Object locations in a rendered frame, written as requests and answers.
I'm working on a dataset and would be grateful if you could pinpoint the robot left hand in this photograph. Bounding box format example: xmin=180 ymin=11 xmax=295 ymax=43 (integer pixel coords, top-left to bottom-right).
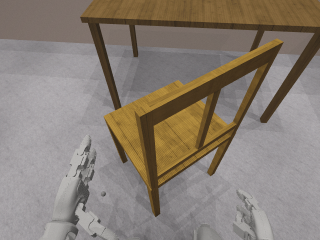
xmin=52 ymin=134 xmax=119 ymax=240

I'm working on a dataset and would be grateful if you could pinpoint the chair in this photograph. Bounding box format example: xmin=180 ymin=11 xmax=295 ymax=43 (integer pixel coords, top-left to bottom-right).
xmin=103 ymin=39 xmax=284 ymax=217

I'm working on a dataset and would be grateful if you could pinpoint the left robot forearm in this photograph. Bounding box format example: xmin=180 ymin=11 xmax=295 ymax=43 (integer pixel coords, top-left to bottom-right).
xmin=39 ymin=220 xmax=79 ymax=240

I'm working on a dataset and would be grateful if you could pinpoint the robot right hand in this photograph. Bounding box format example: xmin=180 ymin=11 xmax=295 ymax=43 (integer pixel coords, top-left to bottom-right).
xmin=233 ymin=188 xmax=275 ymax=240

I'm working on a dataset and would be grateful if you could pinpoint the robot right shin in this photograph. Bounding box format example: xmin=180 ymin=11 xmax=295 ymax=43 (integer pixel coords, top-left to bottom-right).
xmin=200 ymin=223 xmax=210 ymax=228

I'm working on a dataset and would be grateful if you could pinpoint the table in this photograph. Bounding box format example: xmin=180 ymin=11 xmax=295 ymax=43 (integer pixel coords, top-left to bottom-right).
xmin=80 ymin=0 xmax=320 ymax=123

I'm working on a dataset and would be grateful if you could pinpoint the right robot thigh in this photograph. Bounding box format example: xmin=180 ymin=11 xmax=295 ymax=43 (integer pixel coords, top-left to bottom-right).
xmin=192 ymin=226 xmax=222 ymax=240

